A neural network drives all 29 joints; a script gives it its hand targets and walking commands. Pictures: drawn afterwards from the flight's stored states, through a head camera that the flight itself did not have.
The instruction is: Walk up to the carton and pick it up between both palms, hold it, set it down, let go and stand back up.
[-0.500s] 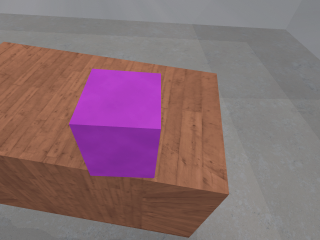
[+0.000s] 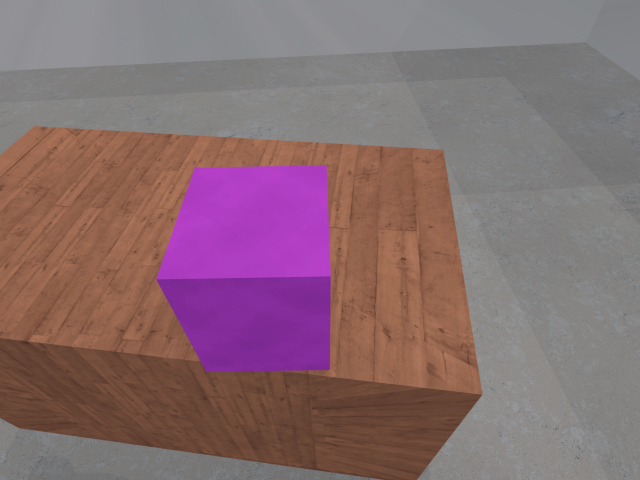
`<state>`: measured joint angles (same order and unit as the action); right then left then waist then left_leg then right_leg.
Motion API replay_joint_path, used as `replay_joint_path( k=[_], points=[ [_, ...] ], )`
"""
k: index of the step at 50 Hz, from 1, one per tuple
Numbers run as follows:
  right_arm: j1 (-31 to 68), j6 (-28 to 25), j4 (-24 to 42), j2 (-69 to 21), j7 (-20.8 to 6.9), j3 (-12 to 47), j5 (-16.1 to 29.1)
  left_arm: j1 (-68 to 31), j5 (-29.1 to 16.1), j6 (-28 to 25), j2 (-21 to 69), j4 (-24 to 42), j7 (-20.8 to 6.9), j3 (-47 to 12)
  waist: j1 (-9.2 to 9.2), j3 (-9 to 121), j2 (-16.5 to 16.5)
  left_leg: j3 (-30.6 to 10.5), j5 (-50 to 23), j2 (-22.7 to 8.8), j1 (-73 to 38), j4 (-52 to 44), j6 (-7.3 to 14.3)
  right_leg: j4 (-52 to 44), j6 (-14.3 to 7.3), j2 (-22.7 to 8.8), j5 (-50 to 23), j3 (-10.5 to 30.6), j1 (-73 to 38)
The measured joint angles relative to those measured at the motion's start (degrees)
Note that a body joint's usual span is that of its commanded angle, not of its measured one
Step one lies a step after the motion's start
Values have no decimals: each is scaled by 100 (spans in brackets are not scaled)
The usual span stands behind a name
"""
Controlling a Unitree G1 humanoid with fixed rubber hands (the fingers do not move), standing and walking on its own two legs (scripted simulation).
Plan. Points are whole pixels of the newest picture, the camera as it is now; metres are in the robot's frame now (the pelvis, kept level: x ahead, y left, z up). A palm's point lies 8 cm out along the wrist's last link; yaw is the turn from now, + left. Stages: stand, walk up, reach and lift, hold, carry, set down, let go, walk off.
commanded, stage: walk up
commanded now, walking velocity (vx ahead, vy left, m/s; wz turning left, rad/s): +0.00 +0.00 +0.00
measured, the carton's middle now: (264, 272) +0.41 +0.11 +0.00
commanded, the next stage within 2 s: none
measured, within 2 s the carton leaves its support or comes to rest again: neither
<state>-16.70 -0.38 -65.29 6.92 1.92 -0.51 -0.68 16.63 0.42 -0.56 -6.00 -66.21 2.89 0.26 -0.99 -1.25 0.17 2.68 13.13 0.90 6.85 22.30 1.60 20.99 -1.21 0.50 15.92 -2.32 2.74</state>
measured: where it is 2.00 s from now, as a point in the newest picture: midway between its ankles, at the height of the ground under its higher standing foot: outside the picture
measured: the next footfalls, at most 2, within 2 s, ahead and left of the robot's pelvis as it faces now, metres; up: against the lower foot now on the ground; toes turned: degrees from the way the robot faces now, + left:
right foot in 0.48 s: +0.03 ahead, -0.23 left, +0.00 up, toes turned -2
left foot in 0.88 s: -0.02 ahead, -0.04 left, +0.00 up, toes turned +3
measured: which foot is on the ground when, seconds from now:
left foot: down 0.00-0.50, up 0.52-0.86, down 0.88-1.00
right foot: down 0.00-0.14, up 0.16-0.46, down 0.48-1.00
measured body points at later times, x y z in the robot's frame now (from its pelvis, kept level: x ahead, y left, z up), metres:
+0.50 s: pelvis -0.02 -0.09 -0.02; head +0.01 -0.09 +0.43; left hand +0.06 +0.16 -0.16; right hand -0.08 -0.32 -0.17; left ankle -0.01 +0.10 -0.74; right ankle -0.01 -0.23 -0.75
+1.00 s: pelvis -0.02 -0.14 +0.00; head +0.00 -0.11 +0.45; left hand -0.01 +0.08 -0.18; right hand -0.03 -0.35 -0.15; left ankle -0.06 -0.04 -0.74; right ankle -0.01 -0.23 -0.74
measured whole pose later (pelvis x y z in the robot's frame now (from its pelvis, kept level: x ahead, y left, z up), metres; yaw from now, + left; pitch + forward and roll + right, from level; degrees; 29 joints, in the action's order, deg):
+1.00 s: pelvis -0.02 -0.14 +0.00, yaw +1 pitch -1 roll +0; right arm -17.1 -0.4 -66.8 6.0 2.5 -0.5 -0.6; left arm 15.4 -0.1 -0.2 -8.8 -62.2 2.4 1.0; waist 0.8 -2.2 -3.7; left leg 2.6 16.6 0.9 5.6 23.2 1.8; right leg 23.7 -2.5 1.5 12.0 -3.6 10.3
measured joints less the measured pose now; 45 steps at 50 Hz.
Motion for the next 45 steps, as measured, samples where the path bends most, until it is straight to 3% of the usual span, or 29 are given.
replay_joint_path(
  k=[7, 12, 17, 20, 24, 25, 26, 28, 31, 36, 43, 45],
  points=[
    [-17, -6, -97, -73, 31, 13, -6, 58, 13, -7, 2, -5, -49, -15, 91, -177, -194, -9, -45, -3, 74, -3, -8, 45, -2, -3, -22, -17, 93],
    [60, -8, 227, -39, 187, -133, -138, 58, 94, 324, -336, 73, -87, 232, -156, -438, -179, 30, 45, -280, 430, 339, -89, 2330, 198, 57, 972, -151, 1292],
    [-190, 29, 213, 79, 252, -269, -143, -225, 202, 394, -783, 361, -166, 450, -241, -404, -169, -115, -76, -583, 598, 270, -321, 3658, 329, -100, 782, 130, 2089],
    [-239, 51, 157, 151, 241, -296, -133, -443, 137, 354, -872, 583, -184, 489, -190, -356, -222, -116, -63, -706, 674, 339, -484, 3320, 434, -278, 649, 330, 2126],
    [-259, 98, 52, 165, 170, -267, -102, -745, -64, 171, -682, 802, -196, 365, -88, -275, -276, -104, 93, -623, 770, 663, -676, 1243, 445, -464, 98, 399, 1414],
    [-183, 119, 18, 243, 137, -284, -125, -822, -71, 117, -509, 765, -162, 340, -86, -343, -48, -187, 193, -735, 791, 858, -717, 1091, 407, -350, -59, 301, 1287],
    [-123, 134, 2, 362, 104, -305, -150, -845, -56, 69, -293, 728, -133, 278, -132, -391, 289, -353, 325, -872, 806, 1028, -620, 1027, 329, -190, -91, 155, 1151],
    [-131, 184, 63, 520, 75, -313, -168, -646, -1, -1, 16, 748, -123, 107, -189, -213, 625, -460, 1100, -742, 935, 1431, -407, 1003, 215, -148, -34, 35, 1075],
    [-128, 326, 189, 494, 17, -278, -50, -321, 99, 77, 22, 708, -83, 149, -17, 113, 488, -181, 1520, -345, 953, 2008, -252, 819, 134, -320, -89, 238, 985],
    [77, 287, 253, 330, -85, -215, -83, -324, 20, 15, -91, 744, -104, 75, -87, 33, 418, -289, 1035, -287, 1130, 2537, -145, 296, -24, -153, -349, -19, 768],
    [102, 222, 99, 191, 10, -140, 37, -275, 83, -28, -85, 614, -31, 12, -18, -139, 268, -241, 965, -222, 557, 1242, -125, 448, -181, 248, -291, -267, 1004],
    [128, 152, -20, 79, 64, -104, 65, -292, 56, -4, -172, 553, -37, 43, 29, -238, 6, -120, 527, -121, 246, 593, -71, 587, -169, 189, -216, -253, 1025]
  ],
)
